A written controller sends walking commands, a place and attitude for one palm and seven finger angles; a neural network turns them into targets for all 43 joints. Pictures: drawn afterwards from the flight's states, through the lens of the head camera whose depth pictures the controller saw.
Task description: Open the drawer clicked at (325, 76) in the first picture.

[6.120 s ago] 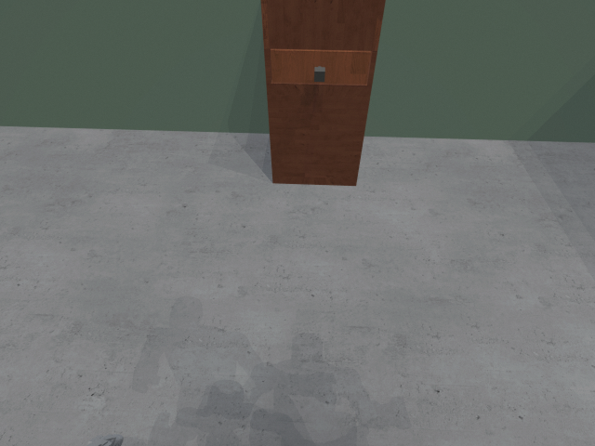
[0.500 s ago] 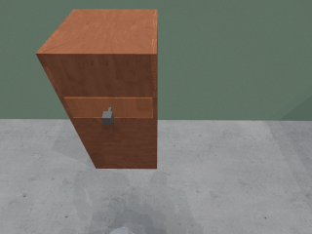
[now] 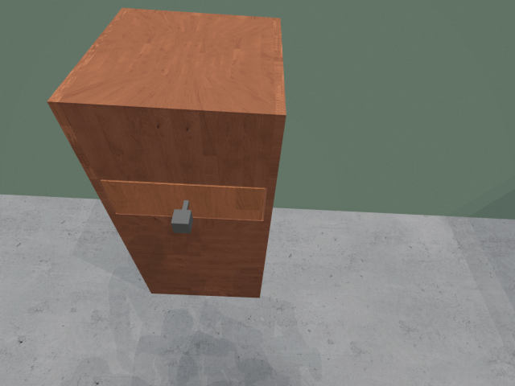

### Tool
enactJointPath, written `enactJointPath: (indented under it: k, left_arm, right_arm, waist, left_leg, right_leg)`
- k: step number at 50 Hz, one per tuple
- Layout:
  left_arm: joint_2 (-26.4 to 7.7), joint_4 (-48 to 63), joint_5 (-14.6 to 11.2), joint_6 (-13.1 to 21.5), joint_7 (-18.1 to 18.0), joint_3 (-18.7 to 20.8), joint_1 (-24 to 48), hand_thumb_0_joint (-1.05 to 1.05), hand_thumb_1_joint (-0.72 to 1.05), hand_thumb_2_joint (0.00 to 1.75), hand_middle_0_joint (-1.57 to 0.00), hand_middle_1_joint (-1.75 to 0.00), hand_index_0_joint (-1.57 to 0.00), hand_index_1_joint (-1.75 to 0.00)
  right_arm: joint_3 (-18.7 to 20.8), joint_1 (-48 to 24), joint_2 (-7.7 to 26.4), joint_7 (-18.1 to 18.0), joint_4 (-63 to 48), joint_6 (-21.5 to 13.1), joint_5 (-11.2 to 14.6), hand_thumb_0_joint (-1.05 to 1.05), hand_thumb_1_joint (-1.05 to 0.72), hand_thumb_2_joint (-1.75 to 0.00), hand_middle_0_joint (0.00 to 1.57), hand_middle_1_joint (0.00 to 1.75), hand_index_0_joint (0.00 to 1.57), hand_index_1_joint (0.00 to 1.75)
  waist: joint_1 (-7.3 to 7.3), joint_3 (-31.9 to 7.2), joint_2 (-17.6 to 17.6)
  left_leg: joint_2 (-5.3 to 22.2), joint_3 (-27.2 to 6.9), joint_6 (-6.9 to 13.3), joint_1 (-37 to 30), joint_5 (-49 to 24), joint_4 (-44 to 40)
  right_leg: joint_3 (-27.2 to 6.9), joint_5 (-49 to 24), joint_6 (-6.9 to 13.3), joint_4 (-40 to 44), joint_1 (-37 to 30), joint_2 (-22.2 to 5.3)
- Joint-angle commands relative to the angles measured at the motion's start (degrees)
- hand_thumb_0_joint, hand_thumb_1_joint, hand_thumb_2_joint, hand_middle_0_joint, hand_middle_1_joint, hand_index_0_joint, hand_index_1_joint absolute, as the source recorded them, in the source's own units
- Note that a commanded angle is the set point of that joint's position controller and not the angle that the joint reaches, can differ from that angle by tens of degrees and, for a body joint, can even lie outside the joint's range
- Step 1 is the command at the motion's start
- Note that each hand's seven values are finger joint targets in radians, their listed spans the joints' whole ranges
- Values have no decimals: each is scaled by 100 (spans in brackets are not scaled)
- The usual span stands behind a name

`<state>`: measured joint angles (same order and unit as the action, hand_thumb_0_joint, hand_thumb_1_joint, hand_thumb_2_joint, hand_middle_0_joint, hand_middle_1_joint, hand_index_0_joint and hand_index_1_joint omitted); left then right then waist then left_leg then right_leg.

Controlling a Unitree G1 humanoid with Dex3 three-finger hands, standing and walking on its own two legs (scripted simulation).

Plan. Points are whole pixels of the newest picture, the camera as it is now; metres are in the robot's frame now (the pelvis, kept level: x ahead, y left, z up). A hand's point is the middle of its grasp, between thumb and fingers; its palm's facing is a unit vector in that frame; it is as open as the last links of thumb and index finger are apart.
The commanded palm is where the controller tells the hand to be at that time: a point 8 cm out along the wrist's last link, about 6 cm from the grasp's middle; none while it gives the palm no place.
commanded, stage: come to a stop and stand still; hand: left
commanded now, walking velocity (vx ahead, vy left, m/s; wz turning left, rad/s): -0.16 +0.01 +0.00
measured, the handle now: (183, 214) +0.50 +0.21 -0.16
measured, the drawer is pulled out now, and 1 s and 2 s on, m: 0.00 0.00 0.00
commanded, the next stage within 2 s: look again from close up in 1.44 s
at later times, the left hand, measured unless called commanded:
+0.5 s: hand out of the picture +0.04 +0.16 -0.16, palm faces +0.04 -0.97 -0.24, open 7.3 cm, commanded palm none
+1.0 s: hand out of the picture -0.05 +0.16 -0.18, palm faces +0.02 -0.99 -0.15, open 7.3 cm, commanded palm none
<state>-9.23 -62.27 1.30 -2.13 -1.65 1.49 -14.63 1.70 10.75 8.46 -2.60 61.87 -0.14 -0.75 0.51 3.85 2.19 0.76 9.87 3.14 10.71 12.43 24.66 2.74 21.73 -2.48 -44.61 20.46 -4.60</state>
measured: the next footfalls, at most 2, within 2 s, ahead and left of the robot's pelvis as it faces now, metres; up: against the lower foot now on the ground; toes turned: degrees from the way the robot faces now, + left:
right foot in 0.14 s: +0.05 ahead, -0.14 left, +0.00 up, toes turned -5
left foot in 0.58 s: -0.03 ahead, +0.12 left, +0.00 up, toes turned +1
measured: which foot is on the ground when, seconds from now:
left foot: down 0.00-0.16, up 0.18-0.56, down 0.58-1.00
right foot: up 0.00-0.12, down 0.14-1.00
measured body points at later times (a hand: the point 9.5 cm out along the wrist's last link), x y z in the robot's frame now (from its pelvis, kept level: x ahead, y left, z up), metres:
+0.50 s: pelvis -0.03 -0.03 +0.00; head +0.00 -0.05 +0.45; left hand +0.03 +0.21 -0.14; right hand +0.02 -0.27 -0.16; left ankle -0.07 +0.12 -0.71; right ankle +0.01 -0.13 -0.74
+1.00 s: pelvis -0.01 +0.01 +0.00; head +0.00 +0.01 +0.45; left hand -0.05 +0.22 -0.16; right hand -0.03 -0.20 -0.16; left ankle -0.07 +0.12 -0.74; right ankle +0.01 -0.13 -0.74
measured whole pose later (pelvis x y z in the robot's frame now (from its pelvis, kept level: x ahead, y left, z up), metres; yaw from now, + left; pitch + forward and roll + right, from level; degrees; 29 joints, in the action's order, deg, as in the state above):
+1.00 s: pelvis -0.01 +0.01 +0.00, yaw -1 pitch -1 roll +0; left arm -7.4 -67.5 0.8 -0.7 -1.4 -0.4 -18.2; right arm -0.4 17.3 7.0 -2.1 65.2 -0.6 -0.4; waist 0.9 1.6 0.4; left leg 0.5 3.1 0.5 4.2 17.8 22.6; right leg 3.2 10.1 -2.0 -23.8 13.0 -3.5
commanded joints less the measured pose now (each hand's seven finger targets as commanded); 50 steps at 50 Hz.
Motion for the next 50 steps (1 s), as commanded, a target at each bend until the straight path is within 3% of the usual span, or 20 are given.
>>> enactJointPath:
  k: [1,3,5,6,7,8,9,11,15,22,24,26,27,28,29,30,31,34,39,50]
  left_arm:
    - [-349,304,-12,-24,-47,138,-345,0,90,90,-20,-30,-20,-30]
    - [-375,368,-19,0,-50,168,-336,0,90,90,-20,-30,-20,-30]
    - [-432,377,-12,79,-55,177,-505,0,90,90,-20,-30,-20,-30]
    - [-672,384,15,144,-77,192,-493,0,90,90,-20,-30,-20,-30]
    - [-1046,429,44,200,-100,236,-327,0,90,90,-20,-30,-20,-30]
    - [-1177,477,7,211,-85,252,-446,0,90,90,-20,-30,-20,-30]
    - [-1092,441,7,203,-108,248,-428,0,90,90,-20,-30,-20,-30]
    - [-956,600,6,198,-113,221,112,0,90,90,-20,-30,-20,-30]
    - [-1064,743,0,221,-116,319,207,0,90,90,-20,-30,-20,-30]
    - [-1192,634,57,219,-38,366,-45,0,90,90,-20,-30,-20,-30]
    - [-1165,579,47,203,-27,361,74,0,90,90,-20,-30,-20,-30]
    - [-1095,557,-13,163,-25,326,303,0,90,90,-20,-30,-20,-30]
    - [-909,546,-54,137,-19,267,314,0,90,90,-20,-30,-20,-30]
    - [-683,555,-85,114,11,209,230,0,90,90,-20,-30,-20,-30]
    - [-506,574,-63,107,36,174,178,0,90,90,-20,-30,-20,-30]
    - [-443,517,-44,99,53,140,257,0,90,90,-20,-30,-20,-30]
    - [-467,405,-10,82,56,110,214,0,90,90,-20,-30,-20,-30]
    - [-514,94,-28,143,77,24,-132,0,90,90,-20,-30,-20,-30]
    - [-514,-172,-49,184,36,-49,-319,0,90,90,-20,-30,-20,-30]
    - [-287,-349,-83,255,-43,-83,-595,0,90,90,-20,-30,-20,-30]
  right_arm:
    - [301,260,1001,-20,-238,40,-42,0,-90,-90,20,30,20,30]
    - [332,229,1004,4,-248,82,-48,0,-90,-90,20,30,20,30]
    - [335,184,956,47,-276,100,-25,0,-90,-90,20,30,20,30]
    - [320,240,762,78,-295,104,9,0,-90,-90,20,30,20,30]
    - [279,450,457,125,-371,111,45,0,-90,-90,20,30,20,30]
    - [258,302,390,127,-433,206,44,0,-90,-90,20,30,20,30]
    - [264,225,405,96,-461,326,24,0,-90,-90,20,30,20,30]
    - [286,331,498,117,-338,355,14,0,-90,-90,20,30,20,30]
    - [284,338,609,189,-360,332,-5,0,-90,-90,20,30,20,30]
    - [176,192,516,227,-489,191,9,0,-90,-90,20,30,20,30]
    - [151,408,477,206,-413,148,12,0,-90,-90,20,30,20,30]
    - [97,889,454,181,-216,89,6,0,-90,-90,20,30,20,30]
    - [83,979,562,170,-150,47,0,0,-90,-90,20,30,20,30]
    - [106,895,788,159,-197,21,-45,0,-90,-90,20,30,20,30]
    - [119,742,1016,151,-329,25,-56,0,-90,-90,20,30,20,30]
    - [89,431,1041,122,-343,17,-53,0,-90,-90,20,30,20,30]
    - [58,165,970,106,-355,2,-33,0,-90,-90,20,30,20,30]
    - [-3,283,813,62,-244,-42,8,0,-90,-90,20,30,20,30]
    - [-28,693,684,67,-26,-40,33,0,-90,-90,20,30,20,30]
    - [-102,1133,441,2,254,-147,44,0,-90,-90,20,30,20,30]
  waist:
    - [-53,-351,-1101]
    - [-8,-357,-1146]
    - [131,-442,-902]
    - [99,-538,-272]
    - [-62,-590,686]
    - [128,-583,894]
    - [138,-586,1165]
    - [-36,-338,697]
    - [68,-466,527]
    - [278,-577,842]
    - [162,-582,876]
    - [-86,-565,659]
    - [-103,-463,246]
    - [-42,-271,-581]
    - [28,-135,-992]
    - [80,21,-1284]
    - [157,224,-1476]
    - [192,126,-965]
    - [75,261,-273]
    - [22,-45,-271]
  left_leg:
    - [1796,-1106,653,-380,-3679,-435]
    - [1708,-1060,551,-287,-3417,-262]
    - [1422,-922,257,-113,-2650,149]
    - [988,-646,-66,78,-1725,655]
    - [386,-240,-357,714,22,1232]
    - [50,-467,-426,897,1932,2071]
    - [86,-868,-405,887,2237,2730]
    - [87,-1149,-444,1238,1714,3538]
    - [132,-1160,-578,1457,1176,3603]
    - [53,-830,-510,890,1316,1634]
    - [43,-746,-479,489,1079,950]
    - [32,-636,-423,-406,248,-137]
    - [216,-869,-354,-697,170,-499]
    - [761,-1552,-154,-361,429,-827]
    - [1306,-2036,35,288,842,-1197]
    - [1375,-2226,149,844,1269,-1578]
    - [1245,-2049,135,1097,1418,-1704]
    - [825,-1483,-36,636,356,-1222]
    - [639,-1320,-162,502,497,-1079]
    - [606,-1103,-191,-12,-827,-758]
  right_leg:
    - [64,150,85,116,-56,34]
    - [111,-166,128,551,-283,75]
    - [127,-1207,145,1630,-788,49]
    - [-334,-2554,231,2111,-1053,-329]
    - [-1204,-4103,584,2164,-1388,-1239]
    - [-1495,-4986,1139,2383,-1202,-1821]
    - [-1564,-4779,1316,2499,-871,-1827]
    - [-1258,-4236,1333,2449,-880,-1492]
    - [-1046,-3249,1225,2583,-1174,-1408]
    - [-1250,-1864,1212,2872,-1393,-1215]
    - [-1149,-1477,1111,2859,-1222,-1090]
    - [-894,-728,799,2690,-599,-834]
    - [-721,-254,599,2459,-202,-546]
    - [-420,-84,377,2143,2,-152]
    - [-18,-307,257,1745,-260,27]
    - [130,-481,167,1598,-557,81]
    - [105,-639,143,1481,-792,39]
    - [-34,-1311,178,1976,-1020,-31]
    - [-180,-1369,187,2333,-1035,-134]
    - [-177,-1999,237,2242,-1168,-197]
